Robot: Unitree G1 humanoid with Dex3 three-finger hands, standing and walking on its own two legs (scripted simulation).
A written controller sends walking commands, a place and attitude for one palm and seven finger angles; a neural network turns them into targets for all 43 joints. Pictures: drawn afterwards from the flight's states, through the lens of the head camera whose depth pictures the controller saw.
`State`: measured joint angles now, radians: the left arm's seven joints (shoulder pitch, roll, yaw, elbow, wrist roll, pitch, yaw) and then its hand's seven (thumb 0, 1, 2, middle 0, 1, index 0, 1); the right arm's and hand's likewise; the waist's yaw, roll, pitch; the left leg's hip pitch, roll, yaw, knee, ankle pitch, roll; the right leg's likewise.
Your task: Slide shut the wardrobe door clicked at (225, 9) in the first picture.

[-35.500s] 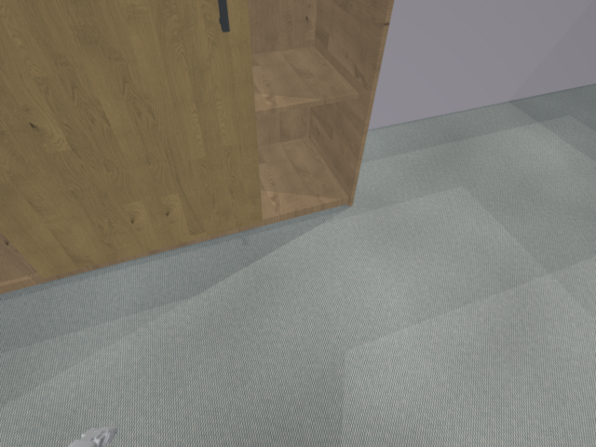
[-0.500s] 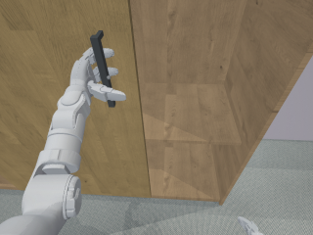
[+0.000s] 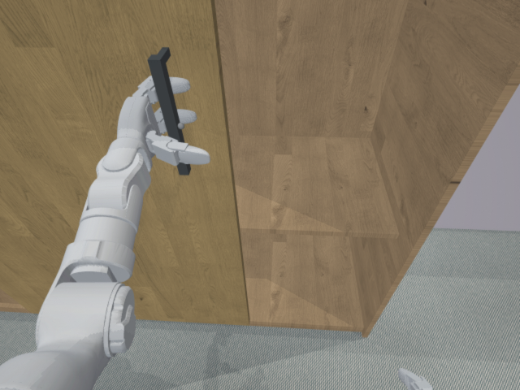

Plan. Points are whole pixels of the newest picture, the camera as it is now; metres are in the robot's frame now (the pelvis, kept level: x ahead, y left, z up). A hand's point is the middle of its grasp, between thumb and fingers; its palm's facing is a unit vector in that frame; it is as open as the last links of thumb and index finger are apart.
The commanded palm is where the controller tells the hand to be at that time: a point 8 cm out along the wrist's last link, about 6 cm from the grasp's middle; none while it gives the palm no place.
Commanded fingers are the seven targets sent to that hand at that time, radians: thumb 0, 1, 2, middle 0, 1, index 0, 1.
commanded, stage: grip the handle and tug to test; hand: left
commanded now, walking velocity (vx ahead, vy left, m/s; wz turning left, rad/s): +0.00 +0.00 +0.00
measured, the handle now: (175, 116) +0.49 +0.16 +0.20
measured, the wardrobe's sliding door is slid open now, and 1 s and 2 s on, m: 0.43 0.43 0.43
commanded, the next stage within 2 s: tug the door sideways, standing still in 1.48 s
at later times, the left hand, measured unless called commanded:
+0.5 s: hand (179, 124) +0.44 +0.14 +0.22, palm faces +0.00 -1.00 +0.00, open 9.5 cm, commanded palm +0.42 +0.18 +0.20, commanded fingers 0.00 0.57 0.76 -0.41 -1.35 -0.41 -1.35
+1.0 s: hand (179, 123) +0.44 +0.14 +0.22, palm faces +0.00 -1.00 +0.01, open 5.3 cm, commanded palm +0.42 +0.19 +0.20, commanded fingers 0.00 0.90 0.90 -0.45 -1.40 -0.45 -1.40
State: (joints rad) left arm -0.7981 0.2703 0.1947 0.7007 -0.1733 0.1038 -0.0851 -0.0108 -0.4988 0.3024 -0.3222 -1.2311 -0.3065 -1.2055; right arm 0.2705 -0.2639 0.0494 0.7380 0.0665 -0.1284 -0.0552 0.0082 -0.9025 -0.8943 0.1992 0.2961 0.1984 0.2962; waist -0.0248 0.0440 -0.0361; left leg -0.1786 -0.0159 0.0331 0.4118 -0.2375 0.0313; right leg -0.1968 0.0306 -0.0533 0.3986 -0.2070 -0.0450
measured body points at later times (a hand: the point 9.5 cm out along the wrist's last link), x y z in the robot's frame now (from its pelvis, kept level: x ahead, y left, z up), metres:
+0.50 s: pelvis +0.00 +0.00 +0.00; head -0.01 -0.01 +0.45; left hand +0.43 +0.19 +0.22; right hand +0.12 -0.25 -0.11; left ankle -0.01 +0.10 -0.74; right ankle +0.00 -0.09 -0.74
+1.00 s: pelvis +0.00 +0.00 +0.00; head -0.01 -0.01 +0.45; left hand +0.43 +0.19 +0.22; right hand +0.11 -0.24 -0.11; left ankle -0.01 +0.10 -0.74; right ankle +0.00 -0.09 -0.74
